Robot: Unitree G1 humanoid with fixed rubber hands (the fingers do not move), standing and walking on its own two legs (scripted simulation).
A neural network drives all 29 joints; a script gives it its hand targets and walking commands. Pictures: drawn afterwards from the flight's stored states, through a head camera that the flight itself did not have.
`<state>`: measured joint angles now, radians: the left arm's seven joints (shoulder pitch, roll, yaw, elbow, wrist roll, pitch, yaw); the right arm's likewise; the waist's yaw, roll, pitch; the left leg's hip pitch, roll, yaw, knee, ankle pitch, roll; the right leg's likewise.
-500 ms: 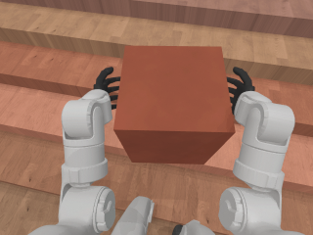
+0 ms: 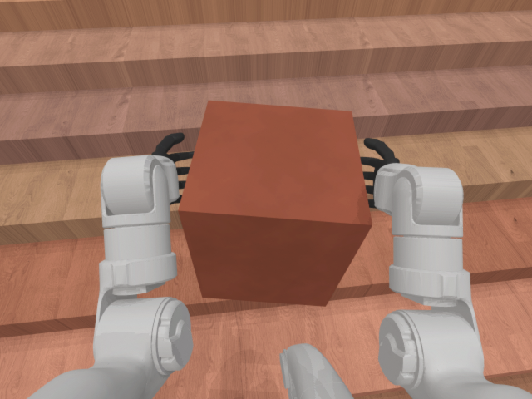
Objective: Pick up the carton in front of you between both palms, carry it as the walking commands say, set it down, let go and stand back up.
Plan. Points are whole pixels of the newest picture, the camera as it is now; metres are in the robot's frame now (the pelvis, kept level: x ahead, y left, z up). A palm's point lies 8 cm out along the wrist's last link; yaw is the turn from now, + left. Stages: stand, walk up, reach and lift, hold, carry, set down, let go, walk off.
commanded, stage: carry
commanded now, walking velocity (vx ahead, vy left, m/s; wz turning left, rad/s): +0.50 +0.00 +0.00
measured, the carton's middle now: (271, 211) +0.38 -0.05 +0.06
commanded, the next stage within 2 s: none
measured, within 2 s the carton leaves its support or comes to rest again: neither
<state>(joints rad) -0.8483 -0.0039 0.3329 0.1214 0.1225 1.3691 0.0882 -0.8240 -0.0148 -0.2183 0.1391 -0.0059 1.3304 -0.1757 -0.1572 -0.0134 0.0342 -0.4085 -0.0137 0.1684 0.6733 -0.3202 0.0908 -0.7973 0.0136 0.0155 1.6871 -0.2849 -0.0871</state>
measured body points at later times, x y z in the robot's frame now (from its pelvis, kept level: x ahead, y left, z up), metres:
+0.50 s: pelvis +0.30 -0.06 +0.12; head +0.36 -0.05 +0.57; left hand +0.66 +0.16 +0.26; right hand +0.72 -0.14 +0.26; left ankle +0.30 +0.04 -0.43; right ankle +0.31 -0.14 -0.60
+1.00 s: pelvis +0.62 +0.01 +0.24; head +0.67 +0.01 +0.68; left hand +1.04 +0.12 +0.40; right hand +0.99 -0.18 +0.40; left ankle +0.60 +0.11 -0.49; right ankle +0.65 -0.09 -0.28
